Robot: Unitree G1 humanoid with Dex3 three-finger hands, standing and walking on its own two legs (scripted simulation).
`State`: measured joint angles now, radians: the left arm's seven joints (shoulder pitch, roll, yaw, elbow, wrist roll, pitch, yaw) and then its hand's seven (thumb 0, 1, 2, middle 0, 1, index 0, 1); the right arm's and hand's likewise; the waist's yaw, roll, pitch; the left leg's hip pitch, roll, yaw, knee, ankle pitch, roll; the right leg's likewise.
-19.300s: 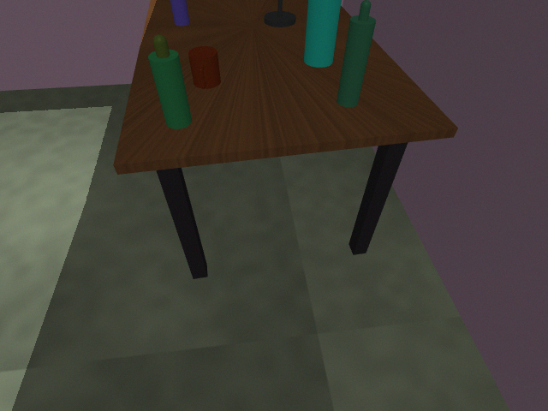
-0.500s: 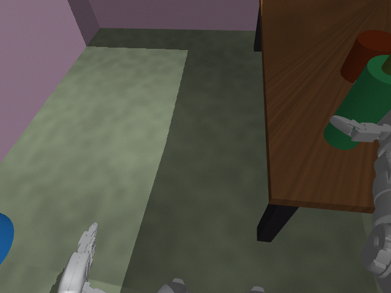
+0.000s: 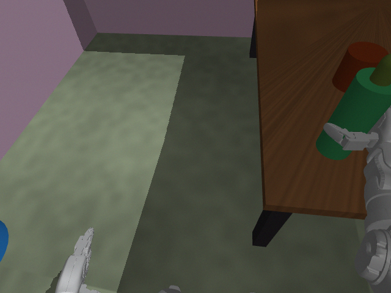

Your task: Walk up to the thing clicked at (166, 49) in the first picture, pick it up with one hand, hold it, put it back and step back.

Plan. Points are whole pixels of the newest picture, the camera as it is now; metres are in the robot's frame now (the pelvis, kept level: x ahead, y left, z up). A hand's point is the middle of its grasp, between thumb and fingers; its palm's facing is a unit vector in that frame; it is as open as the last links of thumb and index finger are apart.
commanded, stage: settle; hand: right
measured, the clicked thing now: (358, 110) +0.47 -0.25 +0.12
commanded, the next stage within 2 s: lift in 0.44 s
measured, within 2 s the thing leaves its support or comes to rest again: leaves its support in 0.16 s
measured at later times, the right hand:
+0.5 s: hand (355, 122) +0.45 -0.24 +0.10, palm faces +0.24 +0.97 -0.02, open 10.0 cm
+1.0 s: hand (357, 119) +0.41 -0.21 +0.16, palm faces +0.23 +0.97 -0.02, open 10.1 cm
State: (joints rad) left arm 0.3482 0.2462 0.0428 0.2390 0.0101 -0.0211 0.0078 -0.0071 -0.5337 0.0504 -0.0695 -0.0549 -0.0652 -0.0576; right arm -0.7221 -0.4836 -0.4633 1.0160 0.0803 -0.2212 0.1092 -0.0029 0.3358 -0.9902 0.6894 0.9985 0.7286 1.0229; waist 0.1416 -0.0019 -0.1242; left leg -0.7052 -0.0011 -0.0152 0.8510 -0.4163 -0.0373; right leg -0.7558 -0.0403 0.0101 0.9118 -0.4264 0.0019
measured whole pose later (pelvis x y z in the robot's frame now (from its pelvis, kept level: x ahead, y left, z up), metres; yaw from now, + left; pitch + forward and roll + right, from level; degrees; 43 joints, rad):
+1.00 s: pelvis -0.01 +0.00 +0.03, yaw +0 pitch +6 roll +1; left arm 0.29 0.22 0.05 0.43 -0.01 -0.14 0.07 -0.01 -0.52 0.04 -0.06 -0.06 -0.06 -0.05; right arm -0.54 -0.34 -0.33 0.67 0.14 -0.05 0.02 -0.01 0.42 -1.08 0.69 1.06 0.73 1.08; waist 0.07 -0.03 -0.09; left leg -0.45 0.01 -0.03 0.68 -0.34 -0.03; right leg -0.48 -0.03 -0.01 0.72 -0.34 0.01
